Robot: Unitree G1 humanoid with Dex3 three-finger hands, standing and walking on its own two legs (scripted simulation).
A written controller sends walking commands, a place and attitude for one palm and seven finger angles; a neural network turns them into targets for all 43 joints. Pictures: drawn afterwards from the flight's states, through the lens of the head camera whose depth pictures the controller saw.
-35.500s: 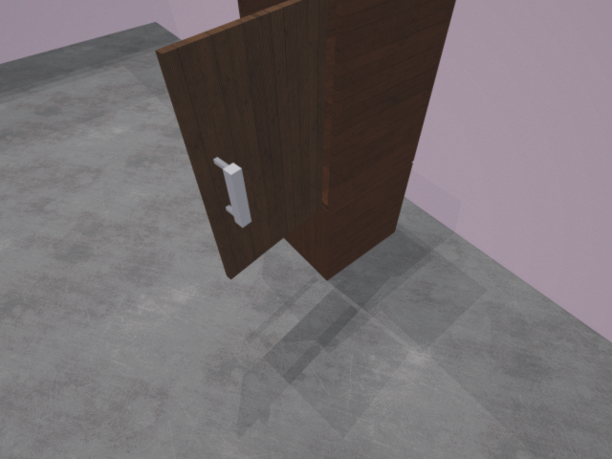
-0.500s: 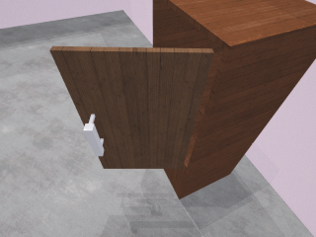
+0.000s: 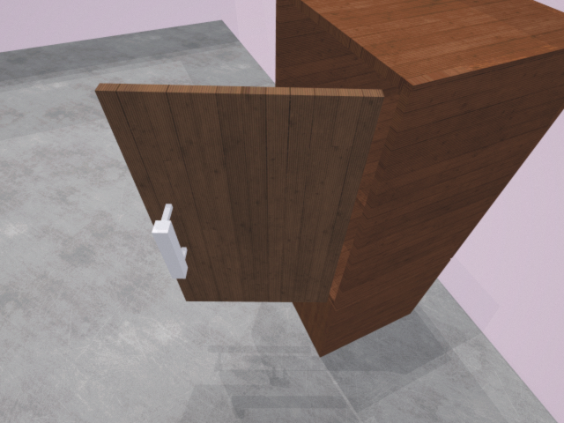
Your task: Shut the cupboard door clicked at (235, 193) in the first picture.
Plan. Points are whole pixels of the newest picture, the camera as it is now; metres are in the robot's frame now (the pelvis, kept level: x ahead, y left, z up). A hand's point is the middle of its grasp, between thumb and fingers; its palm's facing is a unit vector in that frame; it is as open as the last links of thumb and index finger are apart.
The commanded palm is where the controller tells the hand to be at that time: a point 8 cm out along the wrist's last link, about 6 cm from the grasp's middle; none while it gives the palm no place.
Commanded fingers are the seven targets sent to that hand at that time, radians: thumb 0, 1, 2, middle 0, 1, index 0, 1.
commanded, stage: look again from close up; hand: left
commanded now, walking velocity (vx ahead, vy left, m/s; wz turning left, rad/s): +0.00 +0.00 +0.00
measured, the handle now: (174, 242) +0.41 +0.23 -0.04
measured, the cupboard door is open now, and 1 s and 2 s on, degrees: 66 66 66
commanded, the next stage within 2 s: raise the hand and make a fist in 0.04 s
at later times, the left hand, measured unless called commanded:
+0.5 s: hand (152, 420) +0.14 +0.19 -0.06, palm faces +0.03 -1.00 -0.02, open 6.5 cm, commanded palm +0.10 +0.24 -0.07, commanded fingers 0.00 0.90 0.90 -0.53 -0.66 -0.53 -0.66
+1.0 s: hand (133, 418) +0.14 +0.21 -0.06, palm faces +0.08 -1.00 -0.03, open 4.1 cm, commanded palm +0.10 +0.25 -0.05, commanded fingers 0.00 0.90 0.90 -0.99 -1.16 -0.99 -1.16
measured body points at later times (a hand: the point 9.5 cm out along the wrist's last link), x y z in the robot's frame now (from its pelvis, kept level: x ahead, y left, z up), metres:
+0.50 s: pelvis -0.07 -0.02 -0.10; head -0.02 -0.02 +0.34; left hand +0.13 +0.24 -0.06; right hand +0.15 -0.27 -0.16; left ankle +0.00 +0.13 -0.74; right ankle -0.07 -0.12 -0.74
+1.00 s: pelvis -0.08 +0.01 -0.11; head -0.02 +0.02 +0.33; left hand +0.13 +0.26 -0.05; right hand +0.08 -0.22 -0.20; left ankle +0.00 +0.13 -0.74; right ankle -0.07 -0.12 -0.74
